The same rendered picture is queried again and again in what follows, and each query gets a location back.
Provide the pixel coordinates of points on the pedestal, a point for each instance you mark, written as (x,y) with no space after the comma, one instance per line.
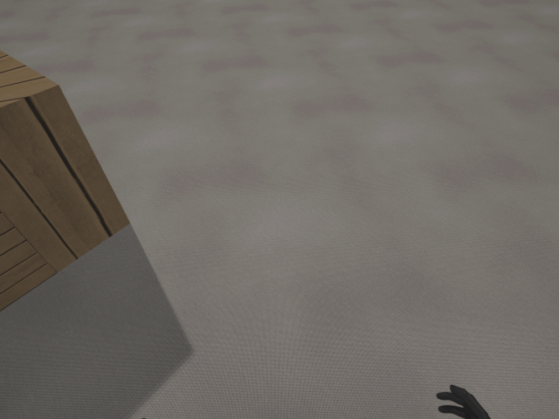
(56,203)

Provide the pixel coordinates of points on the right robot hand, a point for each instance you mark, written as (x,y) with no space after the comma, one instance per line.
(472,409)

